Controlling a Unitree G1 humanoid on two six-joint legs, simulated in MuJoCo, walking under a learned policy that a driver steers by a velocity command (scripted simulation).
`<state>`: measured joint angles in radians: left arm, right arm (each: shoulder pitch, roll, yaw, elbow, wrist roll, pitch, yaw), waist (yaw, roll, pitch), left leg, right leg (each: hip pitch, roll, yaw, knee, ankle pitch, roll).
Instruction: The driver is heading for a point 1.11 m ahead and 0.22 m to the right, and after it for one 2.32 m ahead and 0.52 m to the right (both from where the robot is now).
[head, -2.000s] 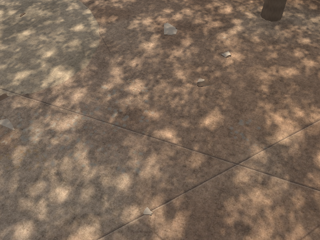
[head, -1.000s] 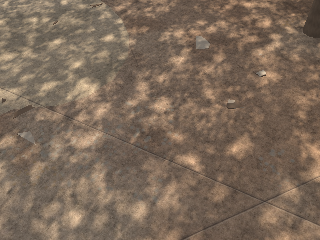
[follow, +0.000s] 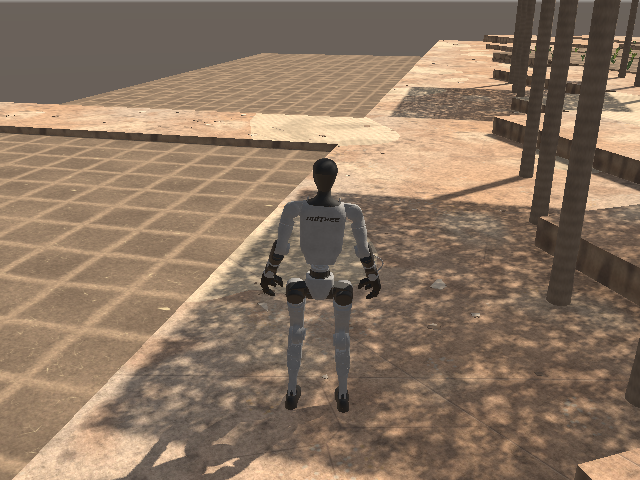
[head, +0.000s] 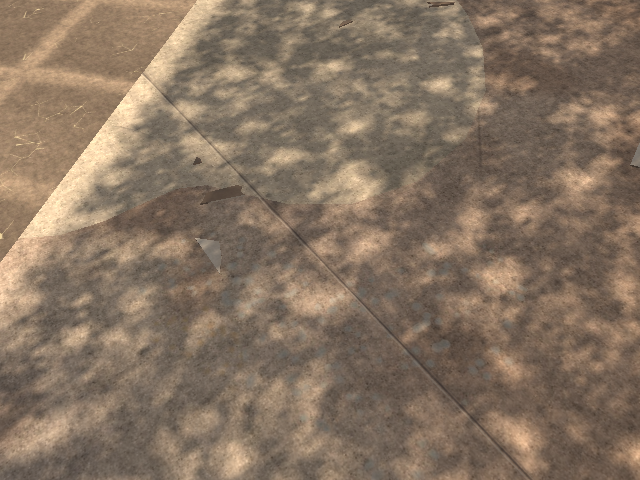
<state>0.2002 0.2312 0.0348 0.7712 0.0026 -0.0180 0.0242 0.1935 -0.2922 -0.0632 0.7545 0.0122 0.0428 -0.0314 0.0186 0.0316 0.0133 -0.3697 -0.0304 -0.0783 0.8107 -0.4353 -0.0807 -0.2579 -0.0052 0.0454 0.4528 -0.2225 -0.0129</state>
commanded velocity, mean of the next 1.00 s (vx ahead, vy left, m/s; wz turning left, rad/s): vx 0.42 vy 0.00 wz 0.03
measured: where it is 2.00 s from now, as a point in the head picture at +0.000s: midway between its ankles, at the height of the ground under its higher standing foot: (399, 276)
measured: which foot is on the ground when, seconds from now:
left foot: up 0.00-0.08, down 0.10-0.52, up 0.54-1.00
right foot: down 0.00-0.12, up 0.14-0.48, down 0.50-1.00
